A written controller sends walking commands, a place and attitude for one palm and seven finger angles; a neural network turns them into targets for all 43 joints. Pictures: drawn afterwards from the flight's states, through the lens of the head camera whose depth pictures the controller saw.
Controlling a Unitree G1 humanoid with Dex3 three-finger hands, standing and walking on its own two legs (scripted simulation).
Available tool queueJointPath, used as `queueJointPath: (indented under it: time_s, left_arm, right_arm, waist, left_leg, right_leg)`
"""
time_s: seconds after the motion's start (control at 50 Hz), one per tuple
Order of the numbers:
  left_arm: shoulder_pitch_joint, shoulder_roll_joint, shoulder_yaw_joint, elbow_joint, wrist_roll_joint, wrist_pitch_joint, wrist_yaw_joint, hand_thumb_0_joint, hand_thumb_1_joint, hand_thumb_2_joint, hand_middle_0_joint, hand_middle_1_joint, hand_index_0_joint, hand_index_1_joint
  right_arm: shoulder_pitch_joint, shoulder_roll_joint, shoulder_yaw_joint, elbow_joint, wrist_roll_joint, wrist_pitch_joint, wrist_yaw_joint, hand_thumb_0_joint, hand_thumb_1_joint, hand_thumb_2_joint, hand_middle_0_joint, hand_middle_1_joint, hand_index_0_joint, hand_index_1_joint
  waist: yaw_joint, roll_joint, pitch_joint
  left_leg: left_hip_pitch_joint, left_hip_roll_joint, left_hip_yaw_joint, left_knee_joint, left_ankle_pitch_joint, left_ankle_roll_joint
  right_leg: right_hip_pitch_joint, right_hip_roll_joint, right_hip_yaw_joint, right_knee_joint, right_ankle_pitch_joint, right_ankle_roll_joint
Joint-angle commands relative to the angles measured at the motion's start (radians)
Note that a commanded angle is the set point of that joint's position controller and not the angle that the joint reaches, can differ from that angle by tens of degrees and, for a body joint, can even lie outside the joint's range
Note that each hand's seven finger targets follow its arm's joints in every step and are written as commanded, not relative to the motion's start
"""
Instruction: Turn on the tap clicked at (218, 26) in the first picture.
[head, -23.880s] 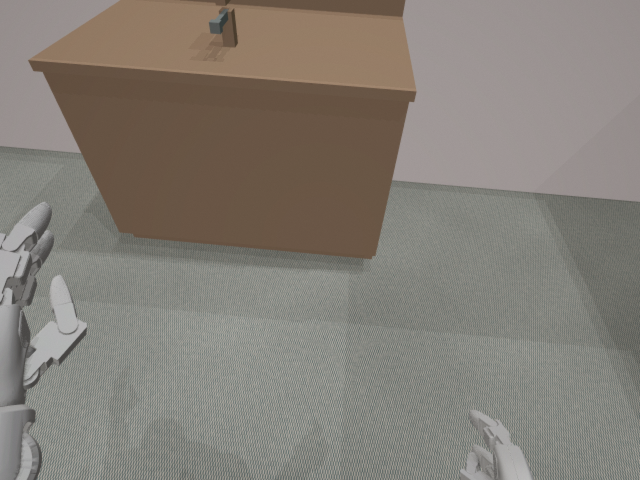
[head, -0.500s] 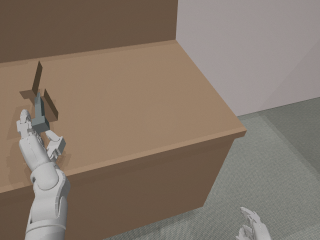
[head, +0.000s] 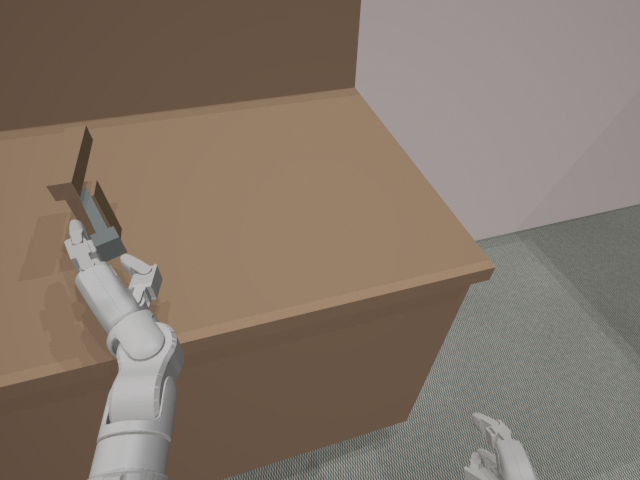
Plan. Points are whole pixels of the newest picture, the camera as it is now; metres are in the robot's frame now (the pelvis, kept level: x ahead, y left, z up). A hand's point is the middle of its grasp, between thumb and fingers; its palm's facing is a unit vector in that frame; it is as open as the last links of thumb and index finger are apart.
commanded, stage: push the lever round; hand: left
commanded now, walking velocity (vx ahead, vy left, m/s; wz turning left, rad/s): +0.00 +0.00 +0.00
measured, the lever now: (109, 244) +0.34 +0.30 +0.13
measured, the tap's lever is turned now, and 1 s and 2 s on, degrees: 21 44 72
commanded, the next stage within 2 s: lift the hand up off the lever in 1.52 s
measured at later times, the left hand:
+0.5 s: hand (171, 260) +0.34 +0.23 +0.11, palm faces +0.80 -0.59 -0.03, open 7.9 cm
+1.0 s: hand (188, 243) +0.38 +0.22 +0.10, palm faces +0.85 -0.52 -0.06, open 8.1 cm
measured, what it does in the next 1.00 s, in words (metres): stands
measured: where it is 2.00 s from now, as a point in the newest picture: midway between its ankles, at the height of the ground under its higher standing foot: outside the picture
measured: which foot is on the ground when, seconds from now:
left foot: down 0.00-1.00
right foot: down 0.00-1.00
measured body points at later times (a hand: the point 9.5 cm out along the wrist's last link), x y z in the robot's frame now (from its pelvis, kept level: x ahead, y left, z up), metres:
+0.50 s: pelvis +0.00 -0.01 +0.00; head -0.01 -0.01 +0.45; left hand +0.30 +0.25 +0.11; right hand +0.18 -0.23 -0.10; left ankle +0.03 +0.14 -0.72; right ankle -0.02 -0.12 -0.72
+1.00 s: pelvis +0.00 -0.01 +0.00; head +0.00 -0.01 +0.45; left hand +0.33 +0.24 +0.11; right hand +0.16 -0.24 -0.11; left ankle +0.03 +0.14 -0.72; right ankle -0.02 -0.12 -0.72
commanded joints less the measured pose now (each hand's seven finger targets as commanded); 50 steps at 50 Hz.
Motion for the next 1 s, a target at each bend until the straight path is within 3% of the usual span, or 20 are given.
queueJointPath:
  time_s: [0.0, 0.08, 0.1, 0.14, 0.2, 0.22, 0.26, 0.3, 0.34, 0.4, 0.42, 0.5, 0.54, 0.6, 0.74, 0.8, 0.82, 0.9, 0.94, 0.98]
  left_arm:
    - [-0.330, 0.121, -0.002, -0.203, 0.034, -0.060, 0.017, 0.000, 0.900, 0.900, -0.150, -0.150, -0.150, -0.150]
    - [-0.379, 0.095, -0.028, -0.185, 0.037, -0.061, 0.032, 0.000, 0.900, 0.900, -0.150, -0.150, -0.150, -0.150]
    - [-0.373, 0.111, -0.001, -0.164, 0.038, -0.058, 0.041, 0.000, 0.900, 0.900, -0.150, -0.150, -0.150, -0.150]
    - [-0.420, 0.068, -0.048, -0.162, 0.044, -0.061, 0.046, 0.000, 0.900, 0.900, -0.150, -0.150, -0.150, -0.150]
    - [-0.403, 0.089, -0.015, -0.136, 0.051, -0.060, 0.065, 0.000, 0.900, 0.900, -0.150, -0.150, -0.150, -0.150]
    - [-0.434, 0.062, -0.043, -0.149, 0.052, -0.063, 0.069, 0.000, 0.900, 0.900, -0.150, -0.150, -0.150, -0.150]
    - [-0.415, 0.071, -0.023, -0.109, 0.050, -0.061, 0.080, 0.000, 0.900, 0.900, -0.150, -0.150, -0.150, -0.150]
    - [-0.429, 0.091, 0.003, -0.106, 0.056, -0.062, 0.092, 0.000, 0.900, 0.900, -0.150, -0.150, -0.150, -0.150]
    - [-0.459, 0.049, -0.035, -0.106, 0.057, -0.063, 0.099, 0.000, 0.900, 0.900, -0.150, -0.150, -0.150, -0.150]
    - [-0.446, 0.097, 0.022, -0.064, 0.061, -0.056, 0.115, 0.000, 0.900, 0.900, -0.150, -0.150, -0.150, -0.150]
    - [-0.497, 0.050, -0.028, -0.075, 0.061, -0.058, 0.115, 0.000, 0.900, 0.900, -0.150, -0.150, -0.150, -0.150]
    - [-0.517, 0.070, 0.006, -0.026, 0.067, -0.059, 0.139, 0.000, 0.900, 0.900, -0.150, -0.150, -0.150, -0.150]
    - [-0.575, 0.025, -0.042, -0.031, 0.072, -0.065, 0.147, 0.000, 0.900, 0.900, -0.150, -0.150, -0.150, -0.150]
    - [-0.584, 0.058, 0.004, 0.007, 0.085, -0.061, 0.171, 0.000, 0.900, 0.900, -0.150, -0.150, -0.150, -0.150]
    - [-0.692, 0.002, -0.036, 0.055, 0.098, -0.052, 0.209, 0.000, 0.900, 0.900, -0.150, -0.150, -0.150, -0.150]
    - [-0.674, 0.052, 0.031, 0.123, 0.104, -0.038, 0.230, 0.000, 0.900, 0.900, -0.150, -0.150, -0.150, -0.150]
    - [-0.716, 0.021, -0.002, 0.112, 0.108, -0.040, 0.232, 0.000, 0.900, 0.900, -0.150, -0.150, -0.150, -0.150]
    - [-0.728, 0.070, 0.051, 0.158, 0.121, -0.039, 0.241, 0.000, 0.900, 0.900, -0.150, -0.150, -0.150, -0.150]
    - [-0.774, 0.045, 0.020, 0.164, 0.123, -0.049, 0.238, 0.000, 0.900, 0.900, -0.150, -0.150, -0.150, -0.150]
    - [-0.773, 0.057, 0.033, 0.153, 0.126, -0.061, 0.238, 0.000, 0.900, 0.900, -0.150, -0.150, -0.150, -0.150]
  right_arm:
    - [-0.134, -0.121, -0.040, -0.144, -0.003, -0.040, -0.011, 0.000, -0.900, -0.900, 0.200, 0.300, 0.200, 0.300]
    - [-0.147, -0.116, -0.041, -0.141, -0.002, -0.035, -0.008, 0.000, -0.900, -0.900, 0.200, 0.300, 0.200, 0.300]
    - [-0.144, -0.116, -0.042, -0.133, -0.004, -0.033, -0.011, 0.000, -0.900, -0.900, 0.200, 0.300, 0.200, 0.300]
    - [-0.151, -0.111, -0.042, -0.133, -0.003, -0.035, -0.008, 0.000, -0.900, -0.900, 0.200, 0.300, 0.200, 0.300]
    - [-0.145, -0.113, -0.046, -0.125, -0.008, -0.032, -0.005, 0.000, -0.900, -0.900, 0.200, 0.300, 0.200, 0.300]
    - [-0.146, -0.109, -0.045, -0.129, -0.009, -0.033, -0.001, 0.000, -0.900, -0.900, 0.200, 0.300, 0.200, 0.300]
    - [-0.144, -0.111, -0.049, -0.125, -0.010, -0.031, 0.000, 0.000, -0.900, -0.900, 0.200, 0.300, 0.200, 0.300]
    - [-0.147, -0.113, -0.053, -0.118, -0.013, -0.027, 0.000, 0.000, -0.900, -0.900, 0.200, 0.300, 0.200, 0.300]
    - [-0.147, -0.106, -0.051, -0.120, -0.012, -0.029, 0.006, 0.000, -0.900, -0.900, 0.200, 0.300, 0.200, 0.300]
    - [-0.149, -0.111, -0.055, -0.112, -0.014, -0.021, 0.007, 0.000, -0.900, -0.900, 0.200, 0.300, 0.200, 0.300]
    - [-0.155, -0.105, -0.049, -0.115, -0.013, -0.022, 0.010, 0.000, -0.900, -0.900, 0.200, 0.300, 0.200, 0.300]
    - [-0.151, -0.107, -0.056, -0.100, -0.017, -0.023, 0.012, 0.000, -0.900, -0.900, 0.200, 0.300, 0.200, 0.300]
    - [-0.155, -0.101, -0.055, -0.101, -0.018, -0.027, 0.017, 0.000, -0.900, -0.900, 0.200, 0.300, 0.200, 0.300]
    - [-0.142, -0.105, -0.059, -0.086, -0.024, -0.026, 0.020, 0.000, -0.900, -0.900, 0.200, 0.300, 0.200, 0.300]
    - [-0.145, -0.098, -0.060, -0.078, -0.030, -0.025, 0.033, 0.000, -0.900, -0.900, 0.200, 0.300, 0.200, 0.300]
    - [-0.132, -0.105, -0.066, -0.066, -0.034, -0.016, 0.038, 0.000, -0.900, -0.900, 0.200, 0.300, 0.200, 0.300]
    - [-0.133, -0.100, -0.062, -0.071, -0.034, -0.014, 0.041, 0.000, -0.900, -0.900, 0.200, 0.300, 0.200, 0.300]
    - [-0.118, -0.104, -0.068, -0.060, -0.036, -0.003, 0.042, 0.000, -0.900, -0.900, 0.200, 0.300, 0.200, 0.300]
    - [-0.117, -0.100, -0.065, -0.065, -0.034, -0.003, 0.044, 0.000, -0.900, -0.900, 0.200, 0.300, 0.200, 0.300]
    - [-0.104, -0.100, -0.069, -0.068, -0.038, -0.003, 0.045, 0.000, -0.900, -0.900, 0.200, 0.300, 0.200, 0.300]
  waist:
    - [-0.014, -0.011, -0.207]
    - [-0.022, -0.016, -0.201]
    - [-0.018, -0.014, -0.194]
    - [-0.028, -0.006, -0.198]
    - [-0.014, -0.004, -0.216]
    - [-0.022, 0.002, -0.223]
    - [-0.021, -0.051, -0.217]
    - [-0.014, -0.041, -0.227]
    - [-0.021, -0.025, -0.228]
    - [-0.011, -0.036, -0.216]
    - [-0.024, -0.018, -0.213]
    - [-0.020, -0.036, -0.211]
    - [-0.033, -0.032, -0.225]
    - [-0.026, -0.021, -0.239]
    - [-0.042, -0.033, -0.251]
    - [-0.030, -0.057, -0.253]
    - [-0.040, -0.048, -0.264]
    - [-0.035, -0.048, -0.263]
    - [-0.051, -0.048, -0.251]
    - [-0.046, -0.047, -0.295]
  left_leg:
    - [0.147, -0.021, 0.036, -0.095, 0.217, 0.034]
    - [0.141, -0.022, 0.046, -0.091, 0.199, 0.036]
    - [0.140, -0.022, 0.043, -0.098, 0.193, 0.036]
    - [0.149, -0.022, 0.045, -0.095, 0.192, 0.036]
    - [0.145, -0.022, 0.040, -0.096, 0.213, 0.034]
    - [0.154, -0.022, 0.044, -0.092, 0.223, 0.035]
    - [0.139, -0.022, 0.048, -0.086, 0.218, 0.038]
    - [0.139, -0.021, 0.046, -0.089, 0.228, 0.037]
    - [0.145, -0.022, 0.052, -0.083, 0.230, 0.037]
    - [0.121, -0.021, 0.050, -0.092, 0.217, 0.036]
    - [0.131, -0.025, 0.051, -0.092, 0.215, 0.037]
    - [0.118, -0.022, 0.046, -0.094, 0.183, 0.036]
    - [0.128, -0.023, 0.051, -0.088, 0.183, 0.037]
    - [0.124, -0.022, 0.045, -0.088, 0.193, 0.034]
    - [0.119, -0.021, 0.051, -0.076, 0.193, 0.034]
    - [0.091, -0.020, 0.045, -0.077, 0.190, 0.032]
    - [0.102, -0.022, 0.051, -0.070, 0.203, 0.034]
    - [0.082, -0.021, 0.050, -0.068, 0.187, 0.035]
    - [0.081, -0.020, 0.056, -0.063, 0.171, 0.039]
    - [0.090, -0.020, 0.060, -0.051, 0.206, 0.041]
  right_leg:
    - [0.016, 0.014, -0.005, -0.112, 0.254, -0.034]
    - [0.008, 0.009, -0.001, -0.123, 0.242, -0.032]
    - [0.010, 0.010, -0.003, -0.126, 0.234, -0.032]
    - [0.001, 0.008, -0.002, -0.125, 0.232, -0.033]
    - [0.016, 0.010, -0.006, -0.120, 0.246, -0.036]
    - [0.013, 0.006, -0.007, -0.117, 0.259, -0.034]
    - [0.018, 0.006, -0.006, -0.128, 0.262, -0.030]
    - [0.025, 0.007, -0.007, -0.124, 0.268, -0.032]
    - [0.018, 0.004, -0.006, -0.124, 0.275, -0.031]
    - [0.027, 0.005, -0.008, -0.131, 0.257, -0.032]
    - [0.017, 0.001, -0.007, -0.129, 0.259, -0.031]
    - [0.004, 0.007, -0.012, -0.134, 0.217, -0.032]
    - [-0.005, 0.003, -0.011, -0.132, 0.219, -0.030]
    - [-0.004, 0.007, -0.016, -0.124, 0.223, -0.035]
    - [-0.025, 0.006, -0.020, -0.116, 0.222, -0.032]
    - [-0.018, 0.008, -0.022, -0.117, 0.215, -0.033]
    - [-0.023, 0.004, -0.020, -0.112, 0.232, -0.031]
    - [-0.025, 0.007, -0.019, -0.114, 0.217, -0.033]
    - [-0.041, 0.005, -0.015, -0.119, 0.206, -0.029]
    - [-0.021, 0.005, -0.013, -0.108, 0.250, -0.029]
